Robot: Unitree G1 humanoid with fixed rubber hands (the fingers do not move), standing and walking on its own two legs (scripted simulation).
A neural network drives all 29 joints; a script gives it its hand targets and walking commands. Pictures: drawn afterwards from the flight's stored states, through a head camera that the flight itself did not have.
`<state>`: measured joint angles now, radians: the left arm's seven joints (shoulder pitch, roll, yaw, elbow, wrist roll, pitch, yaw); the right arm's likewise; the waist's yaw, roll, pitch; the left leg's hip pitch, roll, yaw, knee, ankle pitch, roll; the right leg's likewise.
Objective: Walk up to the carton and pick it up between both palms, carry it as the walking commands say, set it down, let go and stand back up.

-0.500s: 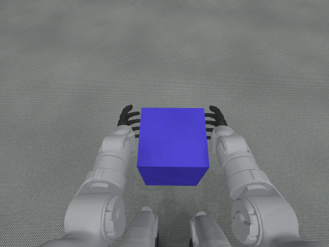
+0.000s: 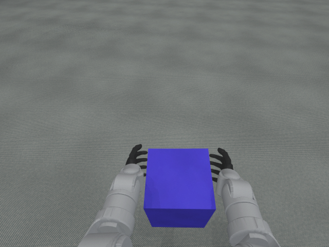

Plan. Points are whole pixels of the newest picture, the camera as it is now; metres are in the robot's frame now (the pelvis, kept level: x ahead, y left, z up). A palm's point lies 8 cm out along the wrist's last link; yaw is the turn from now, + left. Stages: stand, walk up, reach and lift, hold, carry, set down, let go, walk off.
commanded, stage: reach and lift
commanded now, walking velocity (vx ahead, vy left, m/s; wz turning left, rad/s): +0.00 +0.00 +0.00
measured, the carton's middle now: (177, 190) +0.32 +0.00 -0.05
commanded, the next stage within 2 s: hold in 1.64 s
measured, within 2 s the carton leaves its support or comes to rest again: neither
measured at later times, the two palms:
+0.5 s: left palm (129, 173) +0.29 +0.12 +0.07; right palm (234, 175) +0.29 -0.13 +0.08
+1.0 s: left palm (125, 165) +0.31 +0.13 +0.09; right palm (228, 169) +0.30 -0.12 +0.08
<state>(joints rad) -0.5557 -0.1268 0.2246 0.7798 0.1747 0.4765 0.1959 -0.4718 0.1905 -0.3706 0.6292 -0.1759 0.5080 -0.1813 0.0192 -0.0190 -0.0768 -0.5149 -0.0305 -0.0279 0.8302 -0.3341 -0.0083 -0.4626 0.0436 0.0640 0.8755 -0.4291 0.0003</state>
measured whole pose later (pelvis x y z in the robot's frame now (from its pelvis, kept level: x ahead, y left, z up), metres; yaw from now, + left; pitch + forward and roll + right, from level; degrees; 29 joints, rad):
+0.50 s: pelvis -0.02 -0.01 +0.01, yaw +0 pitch -8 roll +2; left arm -0.55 -0.11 0.22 0.76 0.17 0.63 0.20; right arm -0.51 0.21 -0.36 0.63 -0.20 0.64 -0.21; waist 0.02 -0.04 -0.06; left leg -0.31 -0.03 -0.03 0.71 -0.26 -0.01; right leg -0.28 0.04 0.07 0.79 -0.37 -0.01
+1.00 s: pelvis -0.03 +0.00 +0.01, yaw +0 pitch -8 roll +1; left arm -0.64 -0.11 0.26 0.76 0.17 0.68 0.23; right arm -0.60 0.19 -0.36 0.71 -0.25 0.65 -0.20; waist 0.02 -0.03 -0.01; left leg -0.30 -0.03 -0.03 0.69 -0.25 -0.01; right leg -0.26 0.04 0.07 0.76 -0.35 -0.01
